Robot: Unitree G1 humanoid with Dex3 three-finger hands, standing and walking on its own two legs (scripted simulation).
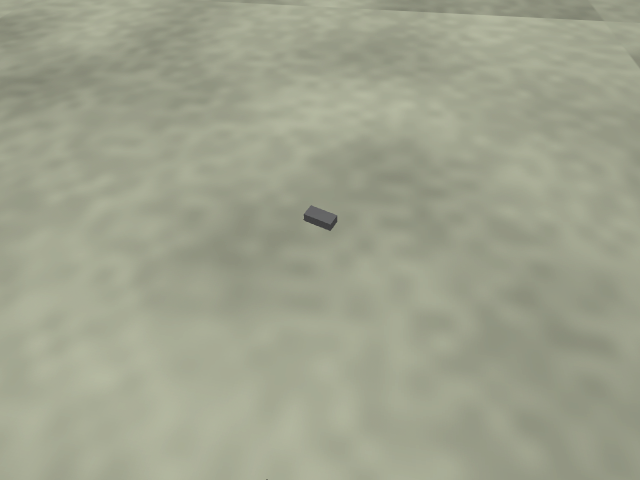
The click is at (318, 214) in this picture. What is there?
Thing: flat box
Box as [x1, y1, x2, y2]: [304, 205, 336, 230]
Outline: 311,205 304,213 304,220 330,230 336,222 336,215
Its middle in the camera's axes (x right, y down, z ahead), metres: +0.00 -0.12 +1.72
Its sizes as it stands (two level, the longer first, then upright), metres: 0.132 0.063 0.041
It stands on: the floor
